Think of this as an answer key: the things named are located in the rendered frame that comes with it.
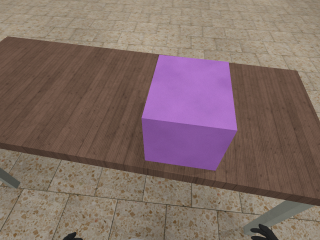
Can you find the right robot hand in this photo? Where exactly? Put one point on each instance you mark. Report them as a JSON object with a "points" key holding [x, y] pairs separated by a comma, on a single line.
{"points": [[265, 231]]}

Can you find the carton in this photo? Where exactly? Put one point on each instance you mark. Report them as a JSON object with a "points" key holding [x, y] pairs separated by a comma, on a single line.
{"points": [[189, 116]]}

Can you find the table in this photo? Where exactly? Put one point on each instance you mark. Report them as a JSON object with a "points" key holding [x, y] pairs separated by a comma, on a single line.
{"points": [[84, 104]]}

